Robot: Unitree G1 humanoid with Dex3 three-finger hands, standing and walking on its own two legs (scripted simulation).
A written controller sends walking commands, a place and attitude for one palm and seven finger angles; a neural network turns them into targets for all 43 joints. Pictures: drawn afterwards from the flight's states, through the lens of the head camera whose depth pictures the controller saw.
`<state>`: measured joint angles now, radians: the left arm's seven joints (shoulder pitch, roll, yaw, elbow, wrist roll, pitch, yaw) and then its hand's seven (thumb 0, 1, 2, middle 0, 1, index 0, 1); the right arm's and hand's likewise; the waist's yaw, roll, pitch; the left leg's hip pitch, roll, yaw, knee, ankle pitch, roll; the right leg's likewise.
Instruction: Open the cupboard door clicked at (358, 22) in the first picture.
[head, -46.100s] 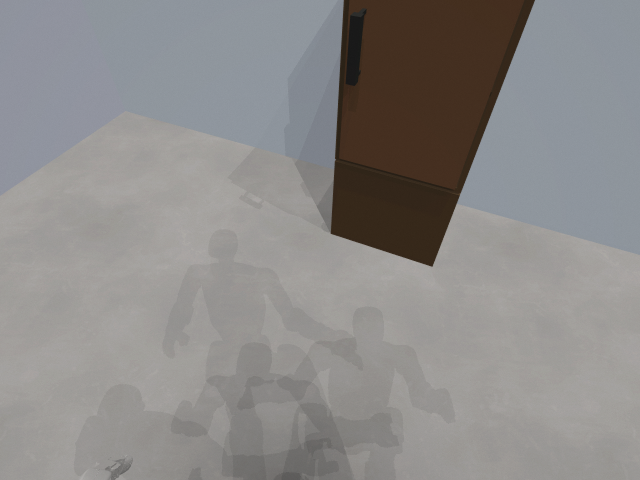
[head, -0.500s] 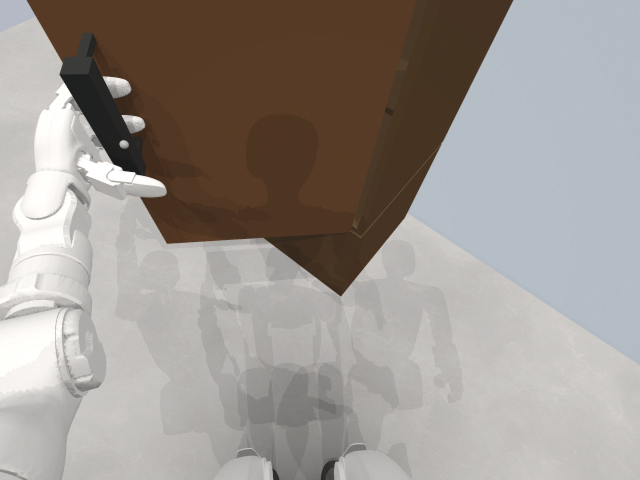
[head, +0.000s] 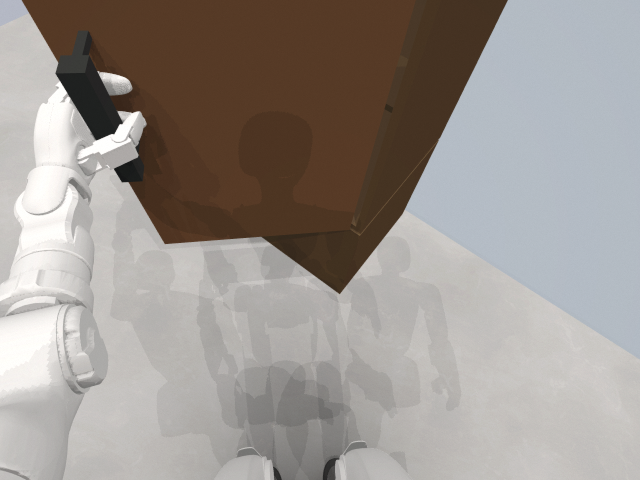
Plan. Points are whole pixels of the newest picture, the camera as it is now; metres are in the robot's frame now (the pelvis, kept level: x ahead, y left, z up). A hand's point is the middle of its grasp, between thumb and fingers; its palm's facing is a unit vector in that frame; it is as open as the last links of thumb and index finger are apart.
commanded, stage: close the thumb around the handle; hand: left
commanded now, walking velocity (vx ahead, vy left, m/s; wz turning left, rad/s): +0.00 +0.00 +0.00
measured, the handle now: (110, 113) +0.55 +0.22 +0.09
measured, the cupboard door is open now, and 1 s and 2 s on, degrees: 45 79 85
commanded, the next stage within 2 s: pull the door open along its arc in 0.14 s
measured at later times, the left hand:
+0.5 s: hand (129, 156) +0.48 +0.19 +0.09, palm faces +0.06 -1.00 -0.01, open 5.9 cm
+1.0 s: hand (214, 288) +0.31 +0.09 +0.10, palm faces +0.36 -0.93 +0.03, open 6.3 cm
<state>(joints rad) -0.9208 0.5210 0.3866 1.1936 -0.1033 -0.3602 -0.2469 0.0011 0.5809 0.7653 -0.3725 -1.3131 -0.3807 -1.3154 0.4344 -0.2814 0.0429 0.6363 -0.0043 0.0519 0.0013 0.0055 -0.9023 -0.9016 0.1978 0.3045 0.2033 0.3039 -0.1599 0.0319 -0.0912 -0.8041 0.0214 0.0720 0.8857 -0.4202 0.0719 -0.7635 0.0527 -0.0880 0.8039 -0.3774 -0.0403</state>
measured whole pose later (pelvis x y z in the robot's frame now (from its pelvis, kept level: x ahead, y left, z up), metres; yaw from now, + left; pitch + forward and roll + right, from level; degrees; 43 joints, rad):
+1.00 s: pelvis +0.01 -0.03 +0.02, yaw +1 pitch +7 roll +0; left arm 0.08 -0.03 -0.06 0.06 -0.05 -0.12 0.39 0.01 0.61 0.68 -0.35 -1.35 -0.40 -1.35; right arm 0.17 -0.19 0.03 0.53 -0.02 0.06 0.03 0.01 -0.90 -0.90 0.19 0.30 0.20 0.30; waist 0.00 0.04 -0.10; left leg -0.46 0.01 0.08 0.71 -0.38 0.03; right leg -0.46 0.05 -0.07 0.71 -0.38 -0.07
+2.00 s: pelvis -0.02 -0.04 +0.02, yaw +2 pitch +4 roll +0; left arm 0.09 -0.07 -0.15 0.07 0.01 -0.17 0.50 -0.01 -0.48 0.31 -0.24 -0.81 -0.24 -0.81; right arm 0.17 -0.21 0.01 0.59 -0.05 0.02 -0.03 0.01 -0.90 -0.90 0.20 0.30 0.20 0.30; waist 0.01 0.05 -0.07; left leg -0.46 -0.03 -0.02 0.73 -0.34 0.01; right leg -0.44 0.04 -0.10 0.72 -0.36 -0.09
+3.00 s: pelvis +0.00 -0.01 +0.01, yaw +1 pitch +5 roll -1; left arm 0.42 0.12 -0.13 -0.25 -0.08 -0.17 0.04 -0.01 -0.50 0.30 -0.14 -0.30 -0.15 -0.30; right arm 0.23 -0.22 0.06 0.47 -0.01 -0.06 -0.01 0.01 -0.90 -0.90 0.20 0.30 0.20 0.30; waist 0.03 0.04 -0.07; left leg -0.49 -0.04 0.02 0.81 -0.41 0.05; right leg -0.47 0.03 -0.06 0.78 -0.40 -0.05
